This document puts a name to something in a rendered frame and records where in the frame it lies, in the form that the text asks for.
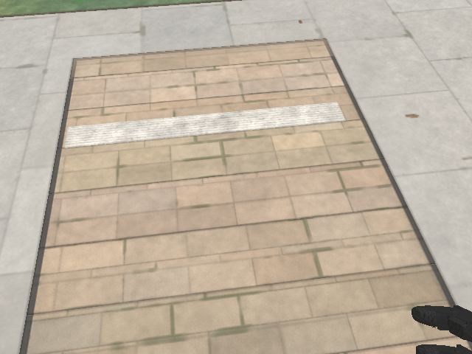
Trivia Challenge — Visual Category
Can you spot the robot right hand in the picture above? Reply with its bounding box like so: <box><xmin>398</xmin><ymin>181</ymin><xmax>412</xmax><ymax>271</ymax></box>
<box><xmin>412</xmin><ymin>305</ymin><xmax>472</xmax><ymax>354</ymax></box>

